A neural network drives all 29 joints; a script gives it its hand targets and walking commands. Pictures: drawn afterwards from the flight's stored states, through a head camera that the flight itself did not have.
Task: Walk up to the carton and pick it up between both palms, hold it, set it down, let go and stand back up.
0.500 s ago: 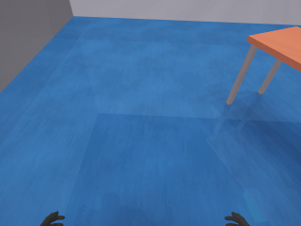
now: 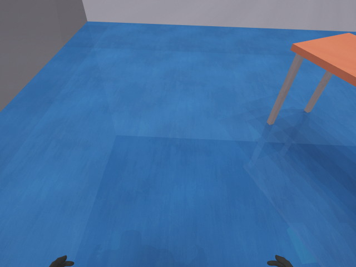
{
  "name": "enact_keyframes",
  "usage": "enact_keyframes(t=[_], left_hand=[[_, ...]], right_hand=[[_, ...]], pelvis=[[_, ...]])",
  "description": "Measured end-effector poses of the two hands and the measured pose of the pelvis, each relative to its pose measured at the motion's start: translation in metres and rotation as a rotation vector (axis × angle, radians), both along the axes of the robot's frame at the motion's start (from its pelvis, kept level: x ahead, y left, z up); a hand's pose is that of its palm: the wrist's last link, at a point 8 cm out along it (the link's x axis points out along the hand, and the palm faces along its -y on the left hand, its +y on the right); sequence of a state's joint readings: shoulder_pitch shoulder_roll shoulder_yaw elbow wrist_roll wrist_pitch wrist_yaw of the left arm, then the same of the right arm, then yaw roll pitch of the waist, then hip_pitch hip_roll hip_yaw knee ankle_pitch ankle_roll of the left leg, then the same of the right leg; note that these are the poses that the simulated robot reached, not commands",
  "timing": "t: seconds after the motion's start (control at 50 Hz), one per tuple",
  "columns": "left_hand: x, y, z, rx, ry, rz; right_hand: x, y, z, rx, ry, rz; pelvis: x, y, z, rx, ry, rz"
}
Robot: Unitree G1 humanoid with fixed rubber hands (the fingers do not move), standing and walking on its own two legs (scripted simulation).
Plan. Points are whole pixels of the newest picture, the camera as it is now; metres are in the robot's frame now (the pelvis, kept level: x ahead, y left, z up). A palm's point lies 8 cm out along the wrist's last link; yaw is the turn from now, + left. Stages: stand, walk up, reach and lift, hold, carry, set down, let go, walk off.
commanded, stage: stand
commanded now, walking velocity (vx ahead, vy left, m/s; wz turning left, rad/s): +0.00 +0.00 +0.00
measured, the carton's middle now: out of the picture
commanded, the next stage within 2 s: walk up in 1.34 s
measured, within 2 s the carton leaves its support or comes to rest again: neither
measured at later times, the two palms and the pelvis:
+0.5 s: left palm out of the picture +0.11 +0.28 -0.08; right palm out of the picture +0.11 -0.27 -0.10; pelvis +0.00 -0.01 +0.01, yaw +0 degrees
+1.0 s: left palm out of the picture +0.10 +0.28 -0.08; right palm out of the picture +0.09 -0.27 -0.10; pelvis -0.01 -0.01 +0.01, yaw +0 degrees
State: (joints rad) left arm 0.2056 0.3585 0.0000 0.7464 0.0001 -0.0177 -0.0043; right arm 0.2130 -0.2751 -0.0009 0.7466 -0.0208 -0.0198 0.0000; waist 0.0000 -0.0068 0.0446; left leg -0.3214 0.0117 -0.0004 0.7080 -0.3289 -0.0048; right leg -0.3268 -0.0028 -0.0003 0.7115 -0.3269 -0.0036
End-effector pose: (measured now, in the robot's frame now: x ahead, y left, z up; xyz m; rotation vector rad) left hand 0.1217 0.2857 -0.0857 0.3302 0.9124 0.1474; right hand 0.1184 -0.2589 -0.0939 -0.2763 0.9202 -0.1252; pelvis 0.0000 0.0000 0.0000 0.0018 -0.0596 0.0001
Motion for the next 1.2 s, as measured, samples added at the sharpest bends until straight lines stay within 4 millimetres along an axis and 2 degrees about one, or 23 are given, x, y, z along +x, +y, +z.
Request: enact_keyframes(t=[0.28, 0.66, 1.0, 1.2], left_hand=[[-0.009, -0.003, 0.000, 0.006, 0.032, 0.010], [-0.011, -0.012, 0.004, 0.009, 0.045, 0.012], [-0.023, -0.009, 0.002, 0.000, 0.056, 0.018], [-0.025, -0.003, 0.000, -0.008, 0.071, 0.022]], right_hand=[[-0.007, -0.005, -0.002, 0.007, 0.021, -0.005], [-0.012, -0.014, -0.006, 0.014, 0.054, -0.010], [-0.027, -0.013, -0.006, 0.008, 0.081, -0.019], [-0.027, -0.008, -0.003, 0.001, 0.089, -0.021]], pelvis=[[-0.002, -0.005, 0.003, 0.007, 0.003, 0.000], [-0.002, -0.013, 0.006, 0.018, 0.012, 0.001], [-0.010, -0.009, 0.008, 0.013, 0.008, 0.000], [-0.008, -0.003, 0.010, 0.005, 0.009, 0.000]])
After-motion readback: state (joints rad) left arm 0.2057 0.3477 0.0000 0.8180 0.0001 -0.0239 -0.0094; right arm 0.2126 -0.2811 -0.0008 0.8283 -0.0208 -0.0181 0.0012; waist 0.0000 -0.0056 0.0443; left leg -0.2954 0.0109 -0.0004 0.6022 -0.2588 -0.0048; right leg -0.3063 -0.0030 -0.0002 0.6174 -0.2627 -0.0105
